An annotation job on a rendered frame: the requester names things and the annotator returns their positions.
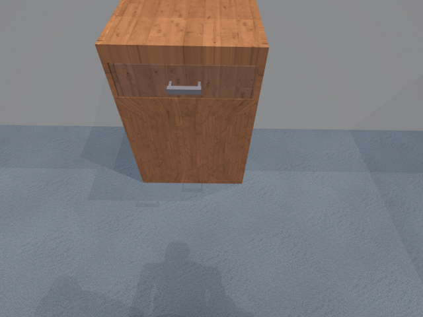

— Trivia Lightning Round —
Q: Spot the handle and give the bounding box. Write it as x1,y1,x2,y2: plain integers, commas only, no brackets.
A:
167,81,202,94

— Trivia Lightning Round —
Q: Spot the cabinet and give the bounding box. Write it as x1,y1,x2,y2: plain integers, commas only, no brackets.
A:
95,0,269,184

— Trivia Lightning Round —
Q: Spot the drawer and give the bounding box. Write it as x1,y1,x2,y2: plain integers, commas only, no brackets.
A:
109,63,258,98

